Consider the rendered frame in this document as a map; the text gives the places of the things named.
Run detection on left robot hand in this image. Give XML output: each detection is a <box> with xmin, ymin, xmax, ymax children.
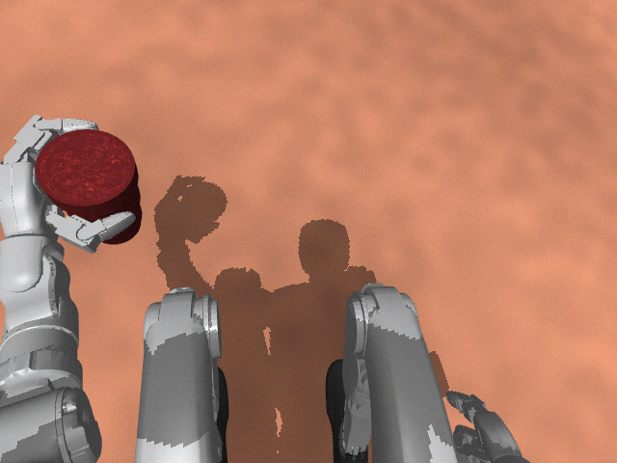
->
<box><xmin>0</xmin><ymin>115</ymin><xmax>136</xmax><ymax>254</ymax></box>

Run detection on right robot foot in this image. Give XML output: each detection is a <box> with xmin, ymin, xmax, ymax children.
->
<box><xmin>326</xmin><ymin>359</ymin><xmax>368</xmax><ymax>463</ymax></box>

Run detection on right robot hand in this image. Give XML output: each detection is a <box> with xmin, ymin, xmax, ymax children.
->
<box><xmin>446</xmin><ymin>391</ymin><xmax>523</xmax><ymax>463</ymax></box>

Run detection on cup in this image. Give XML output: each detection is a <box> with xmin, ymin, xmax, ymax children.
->
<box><xmin>35</xmin><ymin>129</ymin><xmax>142</xmax><ymax>245</ymax></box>

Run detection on left robot arm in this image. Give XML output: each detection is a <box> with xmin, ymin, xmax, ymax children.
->
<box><xmin>0</xmin><ymin>233</ymin><xmax>102</xmax><ymax>463</ymax></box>

